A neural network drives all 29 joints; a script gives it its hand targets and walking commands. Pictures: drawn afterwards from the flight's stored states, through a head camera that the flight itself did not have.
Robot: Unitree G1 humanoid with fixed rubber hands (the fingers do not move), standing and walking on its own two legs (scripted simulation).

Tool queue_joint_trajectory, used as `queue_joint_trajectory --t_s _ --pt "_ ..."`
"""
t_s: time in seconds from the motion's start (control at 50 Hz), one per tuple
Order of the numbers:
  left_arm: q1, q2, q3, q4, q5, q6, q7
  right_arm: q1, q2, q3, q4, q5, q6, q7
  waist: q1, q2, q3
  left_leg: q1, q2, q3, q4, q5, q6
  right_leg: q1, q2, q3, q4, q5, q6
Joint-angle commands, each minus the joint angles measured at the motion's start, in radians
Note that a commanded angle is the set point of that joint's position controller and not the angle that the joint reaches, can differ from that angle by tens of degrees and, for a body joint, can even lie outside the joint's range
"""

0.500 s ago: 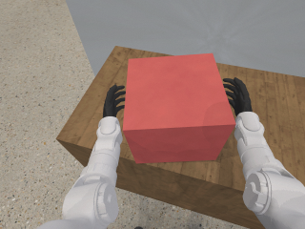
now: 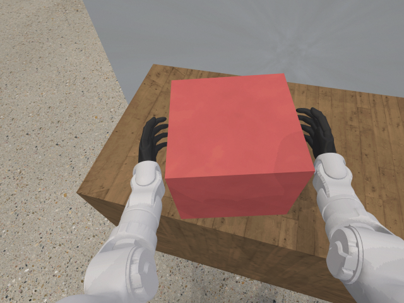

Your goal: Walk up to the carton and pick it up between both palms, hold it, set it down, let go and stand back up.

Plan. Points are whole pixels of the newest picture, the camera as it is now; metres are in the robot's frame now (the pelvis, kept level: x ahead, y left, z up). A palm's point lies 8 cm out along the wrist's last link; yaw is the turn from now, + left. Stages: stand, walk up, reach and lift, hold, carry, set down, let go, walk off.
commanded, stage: set down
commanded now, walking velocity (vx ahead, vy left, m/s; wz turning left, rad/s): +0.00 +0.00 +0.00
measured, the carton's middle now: (230, 149) +0.45 +0.02 -0.03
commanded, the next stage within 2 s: none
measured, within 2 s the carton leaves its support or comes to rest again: neither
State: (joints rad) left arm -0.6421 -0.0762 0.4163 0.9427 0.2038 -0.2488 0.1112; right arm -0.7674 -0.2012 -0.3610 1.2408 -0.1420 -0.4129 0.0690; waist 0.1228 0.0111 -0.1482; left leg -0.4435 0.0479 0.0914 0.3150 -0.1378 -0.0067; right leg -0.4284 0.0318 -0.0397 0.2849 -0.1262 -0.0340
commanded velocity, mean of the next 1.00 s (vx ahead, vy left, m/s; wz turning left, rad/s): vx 0.00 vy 0.00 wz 0.00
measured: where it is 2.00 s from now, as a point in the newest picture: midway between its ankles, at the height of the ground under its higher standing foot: outside the picture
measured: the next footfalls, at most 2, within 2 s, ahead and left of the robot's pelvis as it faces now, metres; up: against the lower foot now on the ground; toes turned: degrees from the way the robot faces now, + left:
none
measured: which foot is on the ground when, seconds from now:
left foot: down 0.00-1.00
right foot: down 0.00-1.00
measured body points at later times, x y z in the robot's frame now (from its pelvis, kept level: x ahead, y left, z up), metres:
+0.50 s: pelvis +0.00 +0.00 +0.00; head +0.08 -0.01 +0.44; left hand +0.38 +0.20 +0.03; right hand +0.44 -0.16 +0.04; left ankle -0.01 +0.12 -0.75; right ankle -0.01 -0.09 -0.75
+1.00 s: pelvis +0.00 +0.01 -0.01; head +0.08 +0.00 +0.44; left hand +0.37 +0.20 -0.01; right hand +0.45 -0.16 +0.02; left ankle -0.01 +0.12 -0.75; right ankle -0.01 -0.09 -0.75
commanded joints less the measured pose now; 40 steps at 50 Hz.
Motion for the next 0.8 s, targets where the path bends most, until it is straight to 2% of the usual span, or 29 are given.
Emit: queue_joint_trajectory --t_s 0.0,0.02,0.04,0.08,0.1,0.12,0.14,0.16,0.2,0.24,0.26,0.28,0.3,0.32,0.36,0.38,0.42,0.46,0.48,0.5,0.52,0.54,0.6,0.62,0.66,0.7,0.74,0.76,0.78 --pt "-0.340 -0.351 -0.244 0.006 0.047 -0.034 -0.124 -0.445 0.414 0.225 0.004 -0.067 -0.024 0.124 0.005 -0.118 -0.391 0.065 -0.012 0.010 0.011 0.292 0.017 0.340 -0.028 0.014 0.061 0.374 0.051" --pt "-0.338 -0.339 -0.230 0.014 0.060 -0.033 -0.120 -0.431 0.401 0.213 0.027 -0.068 -0.011 0.128 0.015 -0.091 -0.360 0.080 -0.006 0.010 0.001 0.279 0.014 0.308 -0.027 0.007 0.042 0.314 0.044" --pt "-0.350 -0.365 -0.254 -0.028 0.049 -0.033 -0.114 -0.440 0.399 0.207 0.001 -0.065 -0.014 0.130 -0.001 -0.082 -0.396 0.117 -0.008 0.014 0.010 0.315 0.005 0.286 -0.019 0.006 0.036 0.311 0.037" --pt "-0.335 -0.364 -0.260 -0.019 0.054 -0.020 -0.117 -0.414 0.388 0.204 0.017 -0.061 -0.002 0.137 0.005 -0.051 -0.389 0.166 -0.005 0.016 0.018 0.327 0.000 0.240 -0.014 0.003 0.025 0.273 0.025" --pt "-0.340 -0.356 -0.268 -0.011 0.053 -0.015 -0.117 -0.419 0.372 0.193 0.007 -0.065 -0.001 0.137 -0.010 -0.057 -0.395 0.179 -0.009 0.014 0.029 0.319 -0.004 0.220 -0.012 -0.005 0.019 0.256 0.026" --pt "-0.347 -0.356 -0.266 -0.022 0.051 -0.010 -0.118 -0.414 0.362 0.180 0.016 -0.075 0.002 0.137 -0.006 -0.049 -0.391 0.177 -0.008 0.005 0.026 0.303 -0.006 0.220 -0.013 -0.005 0.010 0.231 0.024" --pt "-0.331 -0.342 -0.234 0.020 0.070 -0.004 -0.123 -0.386 0.360 0.161 0.032 -0.085 0.009 0.137 -0.016 -0.040 -0.346 0.148 -0.010 0.009 0.007 0.257 -0.004 0.221 -0.025 -0.004 -0.005 0.207 0.027" --pt "-0.343 -0.353 -0.253 -0.025 0.066 -0.012 -0.120 -0.400 0.369 0.162 -0.020 -0.085 0.001 0.140 -0.003 -0.037 -0.401 0.151 -0.010 0.014 0.013 0.261 -0.004 0.224 -0.017 -0.011 0.007 0.201 0.026" --pt "-0.344 -0.344 -0.242 -0.007 0.075 -0.022 -0.122 -0.405 0.389 0.166 -0.025 -0.089 -0.006 0.141 0.007 -0.037 -0.411 0.122 -0.012 0.016 0.016 0.258 -0.002 0.258 -0.031 0.002 0.020 0.227 0.028" --pt "-0.318 -0.340 -0.223 0.013 0.086 -0.025 -0.128 -0.384 0.397 0.155 -0.014 -0.101 0.000 0.141 0.005 -0.047 -0.383 0.055 -0.018 0.025 -0.004 0.220 0.012 0.313 -0.040 0.014 0.027 0.259 0.036" --pt "-0.330 -0.342 -0.203 0.027 0.095 -0.024 -0.133 -0.397 0.404 0.154 -0.015 -0.113 0.003 0.145 0.017 -0.053 -0.353 0.038 -0.023 0.019 -0.002 0.207 0.016 0.303 -0.034 0.013 0.032 0.240 0.035" --pt "-0.318 -0.334 -0.207 0.031 0.096 -0.024 -0.134 -0.382 0.393 0.131 0.005 -0.126 0.007 0.149 0.001 -0.066 -0.335 0.041 -0.019 0.025 -0.010 0.186 0.017 0.283 -0.033 0.002 0.022 0.218 0.033" --pt "-0.332 -0.330 -0.198 0.019 0.101 -0.026 -0.131 -0.381 0.385 0.118 -0.003 -0.119 0.002 0.150 0.001 -0.051 -0.350 0.023 -0.020 0.020 -0.006 0.180 0.019 0.303 -0.041 0.007 0.028 0.210 0.031" --pt "-0.335 -0.326 -0.197 0.007 0.099 -0.028 -0.129 -0.391 0.379 0.123 -0.008 -0.131 0.005 0.148 -0.012 -0.072 -0.380 0.030 -0.017 0.014 -0.005 0.180 0.019 0.296 -0.036 0.006 0.024 0.208 0.029" --pt "-0.318 -0.328 -0.195 0.017 0.096 -0.034 -0.131 -0.381 0.399 0.124 -0.006 -0.136 0.005 0.151 0.008 -0.072 -0.362 0.043 -0.012 0.016 -0.004 0.190 0.020 0.274 -0.034 0.004 0.027 0.181 0.027" --pt "-0.295 -0.329 -0.186 0.041 0.100 -0.032 -0.132 -0.372 0.388 0.126 0.005 -0.138 0.005 0.154 -0.003 -0.080 -0.333 0.062 -0.013 0.011 -0.005 0.200 0.019 0.257 -0.029 0.000 0.022 0.178 0.026" --pt "-0.293 -0.320 -0.180 0.052 0.103 -0.034 -0.132 -0.364 0.390 0.140 -0.002 -0.129 0.009 0.153 0.007 -0.098 -0.310 0.046 -0.012 0.012 -0.008 0.196 0.029 0.267 -0.035 0.013 0.021 0.198 0.033" --pt "-0.273 -0.315 -0.178 0.050 0.101 -0.038 -0.138 -0.350 0.390 0.138 0.006 -0.137 0.007 0.146 -0.003 -0.120 -0.307 0.018 -0.014 0.008 -0.004 0.188 0.032 0.287 -0.038 0.008 0.029 0.233 0.043" --pt "-0.281 -0.307 -0.178 0.058 0.101 -0.038 -0.137 -0.349 0.385 0.144 0.011 -0.132 0.001 0.142 0.002 -0.116 -0.311 0.012 -0.022 0.018 0.006 0.198 0.028 0.308 -0.035 0.009 0.043 0.265 0.040" --pt "-0.277 -0.300 -0.172 0.071 0.104 -0.046 -0.137 -0.351 0.376 0.143 0.020 -0.126 -0.001 0.140 -0.011 -0.103 -0.306 0.011 -0.016 0.009 0.002 0.189 0.029 0.294 -0.039 0.015 0.039 0.238 0.043" --pt "-0.278 -0.291 -0.173 0.058 0.097 -0.048 -0.136 -0.349 0.363 0.149 0.029 -0.129 0.002 0.139 0.000 -0.125 -0.294 0.003 -0.019 0.021 -0.001 0.178 0.028 0.292 -0.032 0.009 0.035 0.235 0.044" --pt "-0.262 -0.283 -0.172 0.063 0.096 -0.055 -0.130 -0.341 0.360 0.147 0.015 -0.117 -0.003 0.136 -0.003 -0.105 -0.329 0.003 -0.018 0.017 0.005 0.214 0.031 0.298 -0.029 0.010 0.045 0.246 0.039" --pt "-0.270 -0.258 -0.165 0.065 0.083 -0.081 -0.119 -0.353 0.349 0.158 0.024 -0.114 -0.011 0.124 0.004 -0.123 -0.347 -0.005 -0.019 0.016 0.023 0.222 0.031 0.306 -0.035 0.024 0.064 0.301 0.046" --pt "-0.283 -0.261 -0.179 0.050 0.081 -0.083 -0.117 -0.352 0.330 0.159 0.023 -0.106 -0.011 0.126 -0.009 -0.100 -0.357 0.019 -0.021 0.023 0.019 0.236 0.020 0.286 -0.028 0.018 0.057 0.292 0.044" --pt "-0.266 -0.276 -0.182 0.028 0.084 -0.082 -0.105 -0.338 0.326 0.178 0.024 -0.077 -0.015 0.123 0.000 -0.045 -0.370 0.036 -0.015 0.011 0.030 0.259 0.011 0.281 -0.038 0.030 0.058 0.322 0.040" --pt "-0.251 -0.208 -0.162 0.033 0.082 -0.080 -0.092 -0.325 0.251 0.154 0.023 -0.060 -0.014 0.115 -0.006 -0.046 -0.381 0.062 -0.014 0.015 0.045 0.274 0.010 0.253 -0.029 0.019 0.050 0.285 0.038" --pt "-0.189 -0.140 -0.156 0.013 0.067 -0.082 -0.072 -0.289 0.183 0.192 0.018 -0.006 -0.023 0.093 0.012 -0.051 -0.403 0.084 -0.012 0.014 0.056 0.343 0.001 0.279 -0.018 0.021 0.063 0.357 0.030" --pt "-0.145 -0.088 -0.149 0.033 0.046 -0.090 -0.059 -0.271 0.127 0.209 0.022 0.029 -0.029 0.080 -0.001 -0.050 -0.407 0.063 -0.016 0.012 0.063 0.351 0.000 0.295 -0.017 0.023 0.066 0.370 0.034" --pt "-0.189 -0.017 -0.153 0.001 0.021 -0.098 -0.039 -0.302 0.041 0.212 0.006 0.077 -0.035 0.064 -0.002 -0.020 -0.467 0.065 -0.013 0.007 0.070 0.354 -0.008 0.303 -0.015 0.030 0.071 0.376 0.037"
